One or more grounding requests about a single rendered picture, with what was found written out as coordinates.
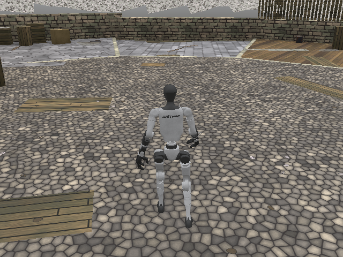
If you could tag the left robot upper arm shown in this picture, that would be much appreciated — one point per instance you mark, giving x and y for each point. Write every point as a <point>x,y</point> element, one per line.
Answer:
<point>151,122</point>

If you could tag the robot left hand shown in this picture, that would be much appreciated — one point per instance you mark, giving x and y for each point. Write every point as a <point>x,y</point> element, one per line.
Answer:
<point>139,163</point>

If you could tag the robot left forearm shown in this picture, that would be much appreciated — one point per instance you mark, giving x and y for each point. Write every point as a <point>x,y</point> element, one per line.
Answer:
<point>144,145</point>

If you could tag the robot head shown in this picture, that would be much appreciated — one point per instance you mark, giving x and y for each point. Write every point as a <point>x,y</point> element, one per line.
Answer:
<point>170,93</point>

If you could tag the robot right thigh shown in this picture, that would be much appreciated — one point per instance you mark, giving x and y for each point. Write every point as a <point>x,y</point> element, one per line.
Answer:
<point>184,157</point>

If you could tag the robot right forearm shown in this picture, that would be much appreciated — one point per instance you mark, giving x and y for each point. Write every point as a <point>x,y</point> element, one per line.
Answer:
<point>195,137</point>

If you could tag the right robot upper arm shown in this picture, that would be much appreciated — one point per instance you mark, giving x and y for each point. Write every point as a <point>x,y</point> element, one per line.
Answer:
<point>190,120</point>

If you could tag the robot right hand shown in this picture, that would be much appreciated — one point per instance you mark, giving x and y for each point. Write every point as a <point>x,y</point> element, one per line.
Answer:
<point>193,145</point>

